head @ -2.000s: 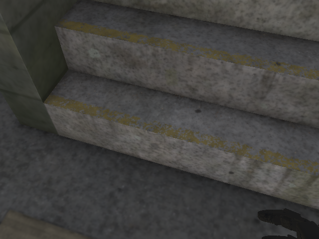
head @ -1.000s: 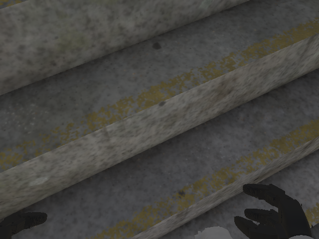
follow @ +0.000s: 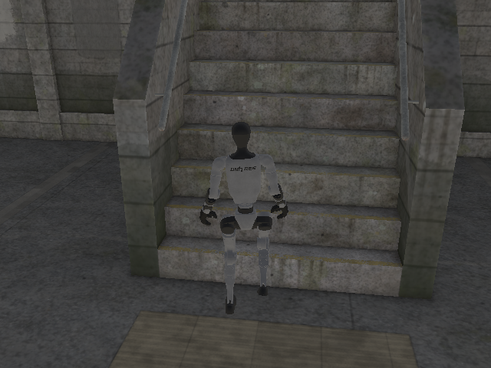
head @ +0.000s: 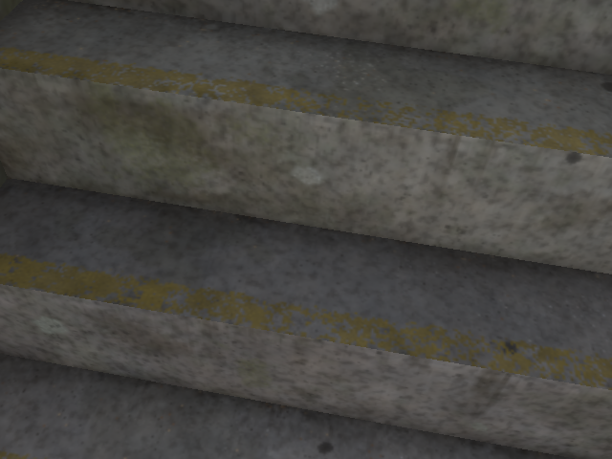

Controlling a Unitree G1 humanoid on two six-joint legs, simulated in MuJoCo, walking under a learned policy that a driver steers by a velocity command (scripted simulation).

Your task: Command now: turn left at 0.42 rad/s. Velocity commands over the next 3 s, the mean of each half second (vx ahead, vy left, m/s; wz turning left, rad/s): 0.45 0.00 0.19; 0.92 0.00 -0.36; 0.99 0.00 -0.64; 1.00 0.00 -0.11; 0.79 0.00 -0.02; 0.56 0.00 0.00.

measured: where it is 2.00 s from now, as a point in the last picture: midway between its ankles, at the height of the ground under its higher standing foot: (347, 375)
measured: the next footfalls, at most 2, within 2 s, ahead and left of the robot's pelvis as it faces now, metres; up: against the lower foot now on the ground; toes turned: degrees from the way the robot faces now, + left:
right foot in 0.18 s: +0.00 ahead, -0.09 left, +0.00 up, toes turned +1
left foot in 0.52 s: +0.10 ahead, +0.14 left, +0.00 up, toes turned +4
